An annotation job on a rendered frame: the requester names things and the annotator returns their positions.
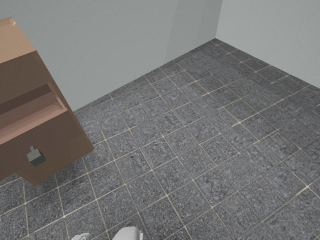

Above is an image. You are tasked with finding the cabinet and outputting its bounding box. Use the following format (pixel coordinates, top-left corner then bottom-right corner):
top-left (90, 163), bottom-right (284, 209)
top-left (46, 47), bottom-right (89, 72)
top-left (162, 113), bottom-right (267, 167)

top-left (0, 16), bottom-right (95, 186)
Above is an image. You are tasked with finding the handle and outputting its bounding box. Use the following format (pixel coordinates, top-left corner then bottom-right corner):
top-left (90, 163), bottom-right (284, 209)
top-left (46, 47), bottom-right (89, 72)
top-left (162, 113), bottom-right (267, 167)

top-left (27, 145), bottom-right (46, 167)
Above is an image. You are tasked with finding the drawer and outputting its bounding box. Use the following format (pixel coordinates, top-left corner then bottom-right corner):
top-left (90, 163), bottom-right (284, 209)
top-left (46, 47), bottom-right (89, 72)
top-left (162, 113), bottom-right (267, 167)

top-left (0, 82), bottom-right (82, 181)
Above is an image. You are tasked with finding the robot left thigh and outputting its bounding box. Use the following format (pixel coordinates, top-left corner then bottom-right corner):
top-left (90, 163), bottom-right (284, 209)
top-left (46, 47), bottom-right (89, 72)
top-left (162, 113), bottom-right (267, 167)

top-left (112, 227), bottom-right (144, 240)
